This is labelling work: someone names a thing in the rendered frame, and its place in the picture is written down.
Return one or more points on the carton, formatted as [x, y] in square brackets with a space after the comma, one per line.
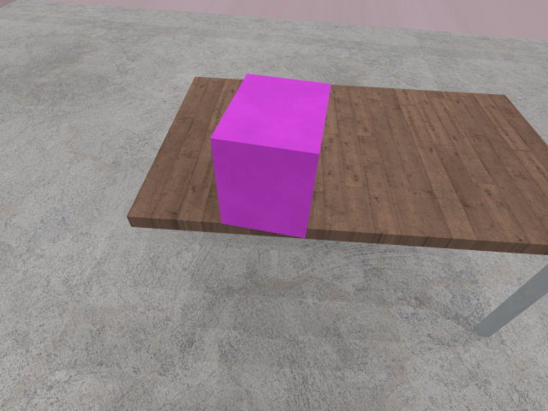
[265, 152]

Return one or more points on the table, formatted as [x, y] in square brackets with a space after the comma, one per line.
[406, 167]

